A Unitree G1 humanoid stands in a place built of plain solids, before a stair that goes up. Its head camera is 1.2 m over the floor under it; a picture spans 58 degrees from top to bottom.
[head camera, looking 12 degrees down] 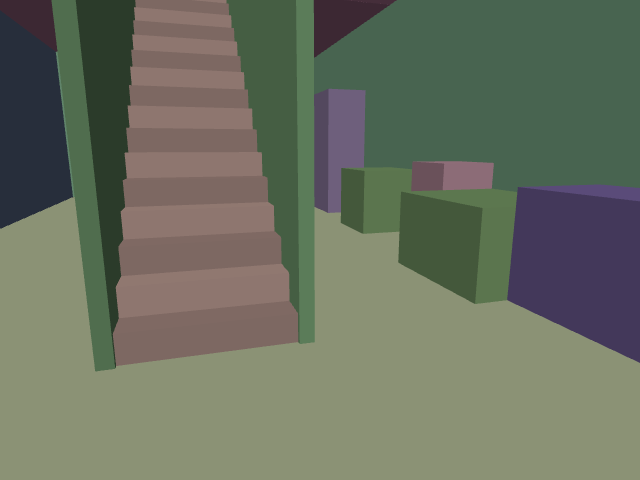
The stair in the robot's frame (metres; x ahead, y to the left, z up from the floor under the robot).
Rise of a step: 0.19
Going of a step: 0.24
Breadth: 1.06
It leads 17 degrees to the left of straight ahead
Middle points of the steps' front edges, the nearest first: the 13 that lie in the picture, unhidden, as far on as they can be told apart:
2.39 0.64 0.19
2.61 0.71 0.39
2.84 0.78 0.58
3.07 0.85 0.78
3.30 0.92 0.97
3.53 0.99 1.17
3.76 1.06 1.36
3.98 1.13 1.56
4.21 1.20 1.75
4.44 1.27 1.94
4.67 1.34 2.14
4.90 1.41 2.33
5.13 1.48 2.53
